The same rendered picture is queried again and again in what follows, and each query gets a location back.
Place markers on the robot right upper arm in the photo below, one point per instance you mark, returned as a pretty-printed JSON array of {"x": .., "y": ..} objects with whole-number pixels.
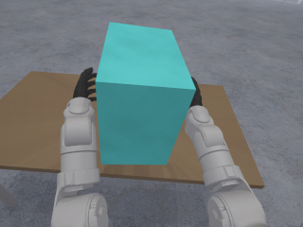
[{"x": 236, "y": 208}]

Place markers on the robot left upper arm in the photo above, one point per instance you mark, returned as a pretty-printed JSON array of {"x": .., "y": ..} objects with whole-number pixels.
[{"x": 82, "y": 210}]

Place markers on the robot right hand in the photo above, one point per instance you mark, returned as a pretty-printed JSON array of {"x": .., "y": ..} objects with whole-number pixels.
[{"x": 197, "y": 98}]

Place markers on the robot left forearm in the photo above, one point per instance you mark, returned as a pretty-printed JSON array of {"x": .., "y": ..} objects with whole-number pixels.
[{"x": 79, "y": 166}]

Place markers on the carton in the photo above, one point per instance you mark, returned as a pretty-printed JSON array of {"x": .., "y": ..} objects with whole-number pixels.
[{"x": 143, "y": 91}]

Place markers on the robot right forearm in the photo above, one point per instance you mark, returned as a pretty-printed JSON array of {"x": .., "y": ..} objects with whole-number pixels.
[{"x": 220, "y": 172}]

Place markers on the robot left hand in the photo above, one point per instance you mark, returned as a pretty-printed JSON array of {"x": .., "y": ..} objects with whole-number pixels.
[{"x": 83, "y": 84}]

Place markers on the table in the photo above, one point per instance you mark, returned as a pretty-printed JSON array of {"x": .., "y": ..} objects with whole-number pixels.
[{"x": 31, "y": 119}]

